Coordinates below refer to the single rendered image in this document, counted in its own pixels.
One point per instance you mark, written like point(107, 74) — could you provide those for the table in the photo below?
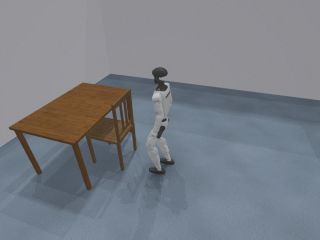
point(69, 118)

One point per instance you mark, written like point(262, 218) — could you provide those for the robot torso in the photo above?
point(165, 105)

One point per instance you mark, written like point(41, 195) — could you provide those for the robot left hand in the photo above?
point(152, 142)

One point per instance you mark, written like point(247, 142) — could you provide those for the right robot upper arm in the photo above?
point(170, 97)

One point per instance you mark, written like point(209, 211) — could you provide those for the chair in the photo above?
point(113, 131)

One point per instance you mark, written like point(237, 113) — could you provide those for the left robot forearm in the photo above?
point(158, 124)

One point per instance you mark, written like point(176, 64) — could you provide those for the left robot upper arm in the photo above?
point(157, 100)

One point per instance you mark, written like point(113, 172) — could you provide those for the right robot shin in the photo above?
point(164, 149)

